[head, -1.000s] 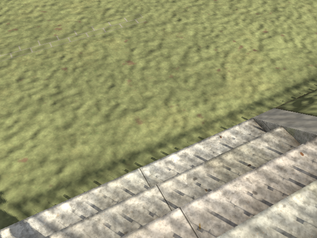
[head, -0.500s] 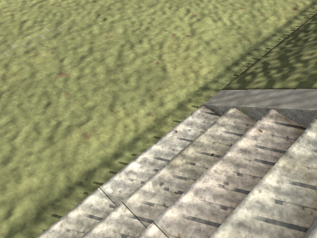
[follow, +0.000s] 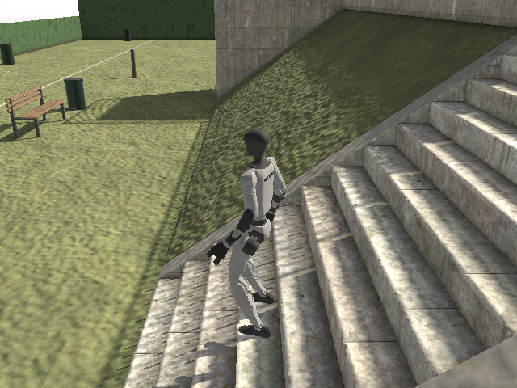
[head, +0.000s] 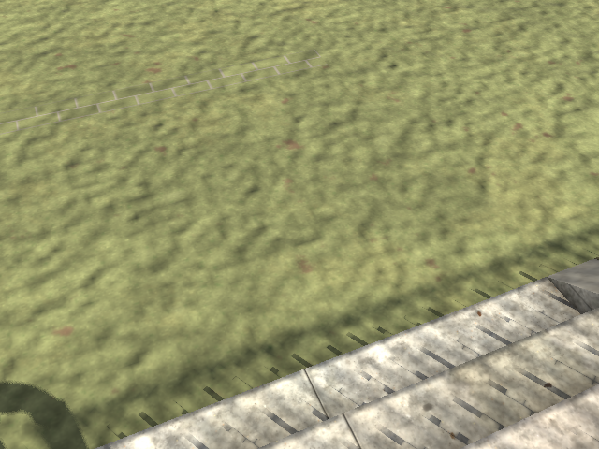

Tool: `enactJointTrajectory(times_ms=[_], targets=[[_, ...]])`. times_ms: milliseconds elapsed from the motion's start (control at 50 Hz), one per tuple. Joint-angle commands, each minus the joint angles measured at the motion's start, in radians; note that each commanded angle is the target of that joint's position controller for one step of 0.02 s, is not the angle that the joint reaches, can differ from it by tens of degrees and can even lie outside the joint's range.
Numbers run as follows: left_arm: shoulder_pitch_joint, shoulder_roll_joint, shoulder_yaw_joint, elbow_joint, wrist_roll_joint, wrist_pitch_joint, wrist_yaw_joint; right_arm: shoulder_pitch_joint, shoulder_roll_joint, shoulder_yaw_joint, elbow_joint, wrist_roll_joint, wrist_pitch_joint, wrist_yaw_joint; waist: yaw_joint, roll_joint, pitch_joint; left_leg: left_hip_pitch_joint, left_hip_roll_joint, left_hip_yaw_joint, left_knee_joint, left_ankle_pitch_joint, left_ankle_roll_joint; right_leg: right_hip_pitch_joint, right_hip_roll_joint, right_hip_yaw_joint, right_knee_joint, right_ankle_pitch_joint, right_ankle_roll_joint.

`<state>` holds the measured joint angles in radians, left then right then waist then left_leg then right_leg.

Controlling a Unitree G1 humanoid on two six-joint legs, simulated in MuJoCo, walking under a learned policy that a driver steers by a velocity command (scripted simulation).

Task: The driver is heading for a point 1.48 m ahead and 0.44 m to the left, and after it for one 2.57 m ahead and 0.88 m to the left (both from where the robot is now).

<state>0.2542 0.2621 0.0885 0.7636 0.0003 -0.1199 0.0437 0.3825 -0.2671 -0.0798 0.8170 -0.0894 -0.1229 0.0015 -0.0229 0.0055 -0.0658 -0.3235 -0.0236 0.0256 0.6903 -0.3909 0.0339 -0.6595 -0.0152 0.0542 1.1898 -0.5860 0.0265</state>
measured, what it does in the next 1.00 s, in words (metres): steps on the spot, turning left: right foot, then left foot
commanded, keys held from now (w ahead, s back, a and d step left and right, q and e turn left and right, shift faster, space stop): q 0.72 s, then no key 0.22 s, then w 0.06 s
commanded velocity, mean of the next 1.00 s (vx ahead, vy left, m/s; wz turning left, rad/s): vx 0.01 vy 0.00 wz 0.51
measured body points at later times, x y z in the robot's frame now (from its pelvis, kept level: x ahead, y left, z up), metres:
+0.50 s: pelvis +0.00 -0.01 -0.01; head +0.02 +0.01 +0.44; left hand +0.09 +0.26 -0.13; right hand +0.16 -0.24 -0.12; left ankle -0.04 +0.08 -0.72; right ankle +0.06 -0.15 -0.69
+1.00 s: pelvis -0.02 -0.05 +0.00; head +0.00 -0.04 +0.45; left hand -0.07 +0.19 -0.14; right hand +0.16 -0.22 -0.14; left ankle -0.06 +0.06 -0.72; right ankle +0.04 -0.14 -0.72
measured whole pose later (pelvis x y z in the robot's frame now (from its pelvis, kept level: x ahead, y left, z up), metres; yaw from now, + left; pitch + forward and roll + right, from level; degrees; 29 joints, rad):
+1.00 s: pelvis -0.02 -0.05 +0.00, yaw +31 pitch +3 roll -1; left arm 0.27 0.21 -0.01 0.88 0.01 -0.08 -0.08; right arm 0.31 -0.21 -0.01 0.84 -0.03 -0.07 0.12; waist 0.00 0.02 -0.02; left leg -0.42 0.04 0.05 0.70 -0.36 0.01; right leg -0.40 -0.04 -0.12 0.70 -0.38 -0.01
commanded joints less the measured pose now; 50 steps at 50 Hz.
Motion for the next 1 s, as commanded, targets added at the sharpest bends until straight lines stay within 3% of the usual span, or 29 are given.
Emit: enactJointTrajectory(times_ms=[20, 40, 80, 100, 140, 180, 200, 280, 340, 360, 380, 500, 560, 580, 600, 620, 640, 680, 700, 720, 760, 800, 820, 860, 900, 940, 960, 980, 1000], targets=[[-0.031, 0.166, 0.031, -0.082, 0.022, -0.012, 0.004, 0.005, -0.183, -0.046, -0.057, 0.068, 0.036, 0.072, 0.070, 0.106, 0.028, 0.149, 0.290, -0.294, -0.152, 1.164, 0.106, -0.376, -0.029, -0.026, 0.191, 0.183, 0.012], [0.010, 0.091, 0.009, -0.076, 0.029, 0.008, -0.018, -0.014, -0.160, -0.034, -0.069, 0.034, 0.038, 0.074, 0.102, 0.101, 0.001, -0.028, 0.228, -0.248, -0.145, 1.143, 0.075, -0.249, -0.012, -0.044, 0.312, 0.305, 0.031], [0.068, 0.009, -0.036, -0.075, 0.024, 0.034, -0.067, -0.053, -0.128, -0.003, -0.076, -0.012, 0.027, 0.056, 0.125, 0.044, -0.029, -0.144, 0.187, -0.238, -0.169, 1.000, 0.045, -0.169, 0.001, -0.025, 0.412, 0.440, 0.048], [0.072, 0.044, -0.031, -0.074, 0.015, 0.038, -0.080, -0.045, -0.152, -0.003, -0.079, 0.004, 0.016, 0.044, 0.113, 0.040, -0.020, -0.166, 0.176, -0.229, -0.173, 0.957, 0.049, -0.158, 0.005, -0.030, 0.425, 0.446, 0.054], [0.057, 0.078, -0.033, -0.085, 0.029, 0.044, -0.083, 0.006, -0.157, 0.010, -0.044, 0.021, 0.005, 0.034, 0.084, 0.069, -0.003, -0.134, 0.173, -0.268, -0.160, 0.838, 0.097, -0.191, -0.001, -0.014, 0.464, 0.418, 0.068], [0.004, 0.074, -0.048, -0.104, 0.052, 0.052, -0.069, 0.034, -0.125, 0.031, -0.027, 0.031, 0.007, 0.038, 0.040, 0.076, -0.007, -0.026, 0.187, -0.340, -0.113, 0.744, 0.148, -0.279, -0.015, 0.012, 0.454, 0.376, 0.092], [-0.060, 0.078, -0.048, -0.128, 0.055, 0.056, -0.052, 0.055, -0.119, 0.038, -0.038, 0.054, 0.007, 0.039, 0.013, 0.074, -0.010, 0.046, 0.192, -0.394, -0.102, 0.698, 0.164, -0.336, -0.019, 0.003, 0.383, 0.336, 0.112], [-0.203, 0.051, -0.073, -0.143, 0.067, 0.075, -0.029, 0.106, -0.148, 0.042, -0.035, 0.059, 0.012, 0.032, -0.063, 0.108, -0.005, 0.229, 0.181, -0.531, -0.046, 0.621, 0.202, -0.423, -0.039, 0.003, 0.057, 0.304, 0.132], [-0.164, 0.053, -0.073, -0.116, 0.064, 0.071, -0.033, 0.051, -0.195, 0.027, -0.065, 0.056, 0.017, 0.045, -0.026, 0.132, -0.028, 0.110, 0.171, -0.587, -0.049, 0.744, 0.240, -0.245, -0.006, -0.042, -0.010, 0.220, 0.111], [-0.094, 0.068, -0.073, -0.092, 0.075, 0.074, -0.032, 0.026, -0.204, 0.020, -0.081, 0.016, 0.018, 0.047, -0.021, 0.161, -0.059, 0.120, 0.193, -0.621, -0.016, 0.856, 0.264, -0.204, -0.008, 0.004, 0.100, 0.290, 0.109], [-0.181, 0.068, -0.073, -0.114, 0.058, 0.075, -0.028, 0.030, -0.191, 0.017, -0.092, 0.057, 0.021, 0.048, -0.039, 0.084, -0.029, 0.135, 0.187, -0.627, -0.034, 0.889, 0.269, -0.231, 0.003, -0.029, -0.083, 0.169, 0.128], [-0.130, 0.034, -0.094, -0.062, 0.040, 0.092, -0.036, -0.075, -0.194, 0.002, -0.117, 0.064, 0.040, 0.061, -0.025, 0.102, -0.042, 0.079, 0.151, -0.731, -0.108, 0.781, 0.314, 0.037, 0.032, -0.034, -0.319, 0.199, 0.111], [-0.038, 0.069, -0.075, -0.029, 0.023, 0.082, -0.041, -0.166, -0.192, 0.003, -0.131, 0.062, 0.065, 0.074, 0.052, 0.064, -0.056, -0.049, 0.100, -0.694, -0.116, 0.686, 0.277, 0.357, 0.043, -0.043, -0.558, 0.529, 0.012], [0.017, 0.141, -0.050, -0.019, 0.036, 0.071, -0.036, -0.123, -0.147, 0.014, -0.146, 0.053, 0.066, 0.065, 0.037, -0.030, -0.132, -0.193, 0.024, -0.607, -0.044, 0.430, 0.178, 0.595, -0.056, 0.079, -0.562, 0.843, -0.134], [0.098, 0.202, -0.024, -0.010, 0.054, 0.062, -0.033, -0.046, -0.063, 0.037, -0.169, 0.051, 0.074, 0.051, 0.041, -0.196, -0.223, -0.423, -0.119, -0.401, 0.144, -0.080, 0.037, 0.862, -0.286, 0.337, -0.697, 1.042, -0.385], [0.202, 0.225, -0.001, -0.005, 0.102, 0.053, -0.040, -0.091, -0.097, 0.018, -0.182, 0.053, 0.087, 0.018, 0.120, -0.140, -0.149, -0.646, -0.202, -0.308, 0.409, -0.390, -0.038, 0.940, -0.403, 0.495, -0.762, 1.059, -0.508], [0.164, 0.196, -0.005, -0.004, 0.102, 0.054, -0.047, -0.108, -0.079, 0.024, -0.178, 0.034, 0.095, -0.006, 0.092, -0.062, -0.077, -0.722, -0.156, -0.291, 0.575, -0.318, -0.076, 0.823, -0.444, 0.491, -0.796, 0.976, -0.483], [-0.031, 0.066, -0.037, -0.076, 0.042, 0.071, -0.077, -0.078, -0.124, 0.020, -0.123, 0.018, 0.114, -0.030, 0.023, -0.068, -0.037, -0.647, -0.099, -0.246, 0.752, -0.140, -0.123, 0.570, -0.345, 0.285, -0.804, 0.909, -0.377], [-0.081, 0.057, -0.034, -0.098, 0.022, 0.072, -0.078, -0.058, -0.113, 0.029, -0.108, 0.009, 0.114, -0.017, 0.005, -0.077, -0.017, -0.604, -0.089, -0.188, 0.838, -0.051, -0.134, 0.461, -0.288, 0.191, -0.801, 0.871, -0.356], [-0.096, 0.062, -0.032, -0.101, 0.026, 0.072, -0.069, -0.030, -0.074, 0.045, -0.104, 0.001, 0.109, 0.003, -0.007, -0.076, -0.024, -0.559, -0.073, -0.138, 0.928, 0.030, -0.132, 0.368, -0.246, 0.123, -0.818, 0.784, -0.342], [-0.086, 0.070, -0.033, -0.099, 0.045, 0.071, -0.044, -0.012, -0.025, 0.070, -0.107, 0.017, 0.099, 0.042, 0.008, -0.056, -0.014, -0.547, -0.037, -0.077, 0.923, 0.151, -0.123, 0.293, -0.184, 0.046, -0.866, 0.552, -0.327], [-0.001, 0.061, -0.042, -0.058, 0.028, 0.050, -0.030, -0.008, -0.036, 0.079, -0.081, 0.024, 0.095, 0.071, 0.047, -0.082, 0.025, -0.570, 0.032, -0.043, 0.669, 0.216, -0.139, 0.339, -0.176, 0.038, -0.915, 0.299, -0.289], [-0.002, 0.046, -0.055, -0.030, 0.034, 0.041, -0.036, 0.004, -0.005, 0.090, -0.063, 0.019, 0.102, 0.088, 0.038, -0.074, 0.033, -0.474, 0.096, -0.033, 0.546, 0.261, -0.150, 0.286, -0.155, 0.004, -0.903, 0.214, -0.232], [-0.064, 0.011, -0.090, -0.006, 0.005, 0.022, -0.071, 0.010, 0.024, 0.102, -0.030, 0.028, 0.103, 0.139, 0.004, -0.093, 0.059, -0.184, 0.130, 0.011, 0.275, 0.189, -0.188, 0.096, -0.107, -0.054, -0.889, 0.053, -0.112], [-0.128, 0.074, -0.086, 0.006, -0.013, 0.014, -0.108, -0.006, -0.006, 0.093, -0.023, 0.048, 0.078, 0.173, -0.028, -0.108, 0.071, 0.051, 0.077, 0.056, 0.084, 0.129, -0.205, 0.007, -0.135, -0.018, -0.854, -0.039, -0.100], [-0.133, 0.076, -0.092, 0.027, -0.011, 0.017, -0.152, 0.084, -0.038, 0.072, 0.013, 0.047, 0.042, 0.147, -0.091, -0.070, -0.003, 0.200, 0.090, 0.015, -0.106, 0.344, -0.140, 0.111, -0.158, 0.014, -0.732, 0.125, -0.074], [0.005, 0.066, -0.072, 0.055, -0.004, 0.019, -0.151, 0.025, -0.101, 0.047, -0.019, 0.049, 0.031, 0.117, -0.008, 0.049, -0.058, 0.213, 0.148, -0.084, -0.226, 0.462, -0.062, 0.208, -0.119, -0.037, -0.611, 0.042, -0.026], [0.158, 0.070, -0.054, 0.066, 0.017, 0.010, -0.121, -0.121, -0.173, 0.027, -0.055, 0.064, 0.031, 0.115, 0.122, 0.137, -0.027, 0.128, 0.191, -0.178, -0.258, 0.217, 0.084, 0.204, -0.059, -0.104, -0.581, 0.048, -0.013], [0.044, 0.140, -0.039, 0.046, 0.031, 0.022, -0.106, -0.031, -0.159, 0.005, -0.014, 0.081, 0.050, 0.107, 0.027, 0.108, 0.074, -0.064, 0.196, -0.260, -0.378, -0.484, 0.165, 0.218, 0.002, -0.196, -0.520, -0.013, -0.015]])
